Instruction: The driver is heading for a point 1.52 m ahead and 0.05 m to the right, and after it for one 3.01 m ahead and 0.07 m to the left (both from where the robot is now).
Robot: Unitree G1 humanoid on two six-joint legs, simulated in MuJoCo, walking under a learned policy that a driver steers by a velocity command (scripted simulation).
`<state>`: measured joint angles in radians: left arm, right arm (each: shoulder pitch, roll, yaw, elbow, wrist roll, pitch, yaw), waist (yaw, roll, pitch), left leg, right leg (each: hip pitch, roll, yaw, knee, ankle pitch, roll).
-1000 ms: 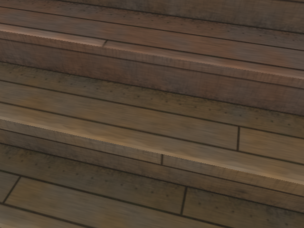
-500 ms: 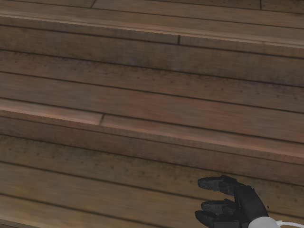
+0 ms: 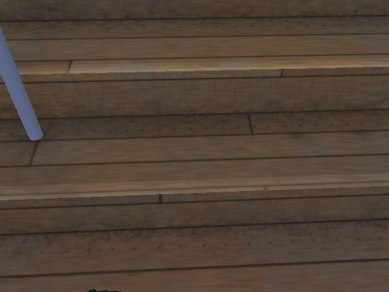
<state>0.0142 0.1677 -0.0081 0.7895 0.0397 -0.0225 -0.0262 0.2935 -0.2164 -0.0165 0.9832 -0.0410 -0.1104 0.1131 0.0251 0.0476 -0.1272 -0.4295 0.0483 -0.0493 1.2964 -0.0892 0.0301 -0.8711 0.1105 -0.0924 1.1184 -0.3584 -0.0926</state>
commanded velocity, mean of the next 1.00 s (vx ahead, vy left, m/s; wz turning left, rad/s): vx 0.04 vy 0.00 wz -0.30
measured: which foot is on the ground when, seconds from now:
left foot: up 0.00-0.30, down 0.32-1.00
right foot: down 0.00-0.32, up 0.34-0.58, down 0.60-1.00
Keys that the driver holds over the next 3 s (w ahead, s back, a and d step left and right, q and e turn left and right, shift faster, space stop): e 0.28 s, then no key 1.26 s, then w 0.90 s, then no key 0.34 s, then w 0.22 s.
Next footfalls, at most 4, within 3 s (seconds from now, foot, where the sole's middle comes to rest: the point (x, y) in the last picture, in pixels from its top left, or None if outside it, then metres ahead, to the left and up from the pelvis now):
0.32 left None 0.20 0.17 -0.67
0.60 right None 0.14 -0.05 -0.67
1.88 right None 0.14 -0.05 -0.67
2.32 left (209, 280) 0.47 0.00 -0.50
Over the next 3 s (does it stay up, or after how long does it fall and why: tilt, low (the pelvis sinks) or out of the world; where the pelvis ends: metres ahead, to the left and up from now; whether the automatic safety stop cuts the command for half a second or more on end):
stays up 0.65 -0.13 0.36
